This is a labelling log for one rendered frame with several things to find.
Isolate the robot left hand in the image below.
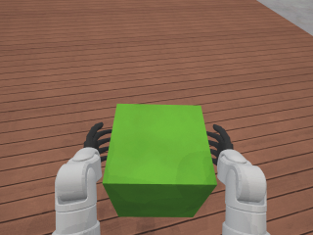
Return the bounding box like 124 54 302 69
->
83 122 112 162

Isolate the robot right hand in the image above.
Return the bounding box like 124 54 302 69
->
206 124 234 165

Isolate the right robot forearm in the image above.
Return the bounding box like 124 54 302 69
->
217 149 270 235

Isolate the carton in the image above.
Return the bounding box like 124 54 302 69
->
102 104 217 217

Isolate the left robot forearm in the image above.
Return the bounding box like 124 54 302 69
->
52 147 103 235

